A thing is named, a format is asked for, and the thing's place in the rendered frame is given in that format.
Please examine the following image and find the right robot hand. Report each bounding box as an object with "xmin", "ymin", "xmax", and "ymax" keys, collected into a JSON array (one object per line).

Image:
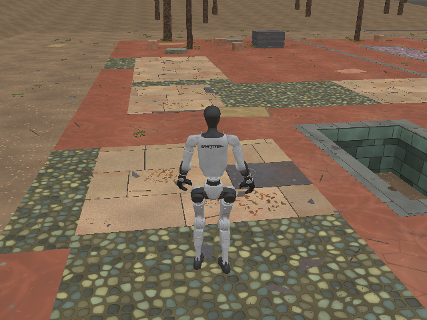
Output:
[{"xmin": 240, "ymin": 180, "xmax": 255, "ymax": 194}]

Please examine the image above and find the left robot thigh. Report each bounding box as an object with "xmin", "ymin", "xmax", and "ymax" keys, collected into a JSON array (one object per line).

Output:
[{"xmin": 191, "ymin": 185, "xmax": 205, "ymax": 229}]

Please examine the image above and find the right robot foot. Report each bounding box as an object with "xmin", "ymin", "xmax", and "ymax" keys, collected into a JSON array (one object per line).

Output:
[{"xmin": 218, "ymin": 257, "xmax": 230, "ymax": 274}]

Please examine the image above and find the robot left upper arm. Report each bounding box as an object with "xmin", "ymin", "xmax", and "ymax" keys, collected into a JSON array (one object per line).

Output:
[{"xmin": 181, "ymin": 135, "xmax": 199, "ymax": 171}]

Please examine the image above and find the robot right upper arm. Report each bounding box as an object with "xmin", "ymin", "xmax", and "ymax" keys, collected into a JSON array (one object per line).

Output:
[{"xmin": 226, "ymin": 135, "xmax": 246, "ymax": 171}]

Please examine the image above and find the robot left forearm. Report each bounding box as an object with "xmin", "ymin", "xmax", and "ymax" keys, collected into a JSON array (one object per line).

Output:
[{"xmin": 178, "ymin": 161, "xmax": 188, "ymax": 182}]

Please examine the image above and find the left robot hand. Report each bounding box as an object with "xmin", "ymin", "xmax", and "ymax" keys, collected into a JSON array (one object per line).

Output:
[{"xmin": 177, "ymin": 179, "xmax": 192, "ymax": 191}]

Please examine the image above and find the robot right forearm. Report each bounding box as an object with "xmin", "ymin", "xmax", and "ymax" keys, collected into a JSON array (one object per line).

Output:
[{"xmin": 240, "ymin": 161, "xmax": 253, "ymax": 184}]

